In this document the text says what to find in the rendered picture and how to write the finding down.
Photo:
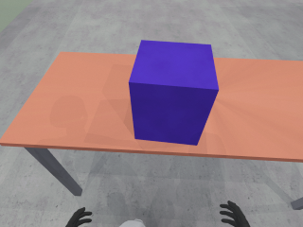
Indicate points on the table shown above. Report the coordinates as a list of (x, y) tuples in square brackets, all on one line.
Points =
[(83, 102)]

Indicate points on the carton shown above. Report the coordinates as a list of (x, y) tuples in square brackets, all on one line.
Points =
[(173, 87)]

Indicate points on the right robot hand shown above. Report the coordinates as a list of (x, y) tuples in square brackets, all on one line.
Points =
[(239, 219)]

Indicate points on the left robot hand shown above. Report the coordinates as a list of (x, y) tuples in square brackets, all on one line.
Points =
[(75, 221)]

